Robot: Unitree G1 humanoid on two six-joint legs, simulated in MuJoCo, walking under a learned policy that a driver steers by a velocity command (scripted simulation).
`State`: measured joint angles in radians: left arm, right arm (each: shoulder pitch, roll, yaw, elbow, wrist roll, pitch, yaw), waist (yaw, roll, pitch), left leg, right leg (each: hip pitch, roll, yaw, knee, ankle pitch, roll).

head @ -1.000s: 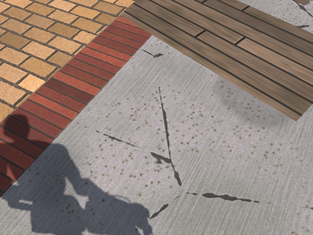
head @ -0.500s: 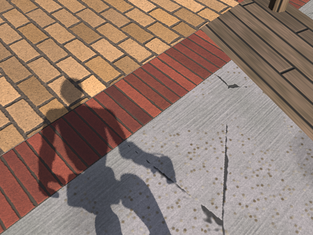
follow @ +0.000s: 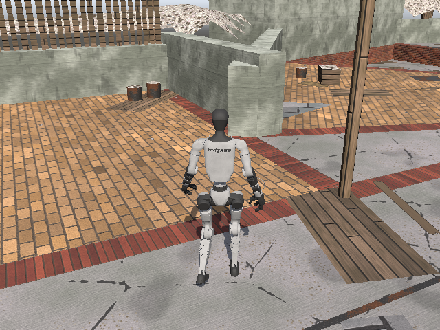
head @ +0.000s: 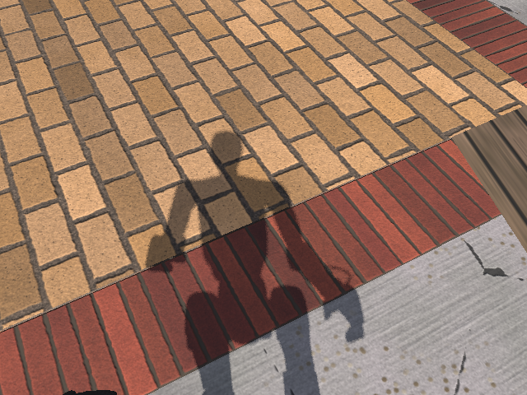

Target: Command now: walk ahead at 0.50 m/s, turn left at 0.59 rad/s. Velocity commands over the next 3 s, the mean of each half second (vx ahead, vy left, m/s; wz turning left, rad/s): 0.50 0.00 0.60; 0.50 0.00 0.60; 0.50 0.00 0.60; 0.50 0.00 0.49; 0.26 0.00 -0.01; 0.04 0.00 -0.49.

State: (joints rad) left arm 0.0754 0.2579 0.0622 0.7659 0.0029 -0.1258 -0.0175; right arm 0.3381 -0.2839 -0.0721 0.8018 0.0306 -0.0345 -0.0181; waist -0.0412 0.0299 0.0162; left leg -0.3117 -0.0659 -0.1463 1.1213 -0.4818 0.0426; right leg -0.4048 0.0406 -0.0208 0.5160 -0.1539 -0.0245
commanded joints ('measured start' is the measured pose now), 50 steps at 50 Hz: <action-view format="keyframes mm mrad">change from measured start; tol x32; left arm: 1 106 97 26 -21 6 13 8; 50 190 149 32 -95 5 23 6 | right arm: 1 -70 -136 -35 -109 -13 -12 1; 50 -36 -170 -26 -200 -5 -4 -2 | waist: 1 83 -81 -36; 18 102 -104 44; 24 -79 133 -404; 50 120 -106 -100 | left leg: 1 -421 142 0 129 128 -17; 17 -364 146 183 -468 426 6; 21 79 1 267 -569 344 111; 24 737 400 -682 -800 100 377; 31 113 231 -192 -887 573 269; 43 162 203 -267 -720 386 153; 50 -484 99 1 195 71 -36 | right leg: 1 375 -331 396 -269 -99 -150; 16 435 -309 -110 -339 290 -117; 21 425 -289 -209 140 833 -49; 22 175 -251 -209 444 533 -3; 23 -277 -45 -116 785 -416 50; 24 -387 -35 104 889 -449 36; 38 -111 -60 62 83 245 94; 45 190 -63 87 -67 93 -11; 47 762 -457 726 -144 -149 -249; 50 496 -383 524 -226 -259 -165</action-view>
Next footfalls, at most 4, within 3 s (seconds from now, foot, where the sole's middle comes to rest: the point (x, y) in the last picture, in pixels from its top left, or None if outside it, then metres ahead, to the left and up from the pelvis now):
0.44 left None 0.36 0.19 -0.76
0.92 right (223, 311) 0.70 0.11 -0.76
1.42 left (79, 308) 0.72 0.50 -0.76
1.90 right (56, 216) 1.04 0.64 -0.76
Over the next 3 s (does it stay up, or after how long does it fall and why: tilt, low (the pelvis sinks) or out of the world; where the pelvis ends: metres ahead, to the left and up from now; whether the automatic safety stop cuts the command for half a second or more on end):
stays up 0.99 0.76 0.02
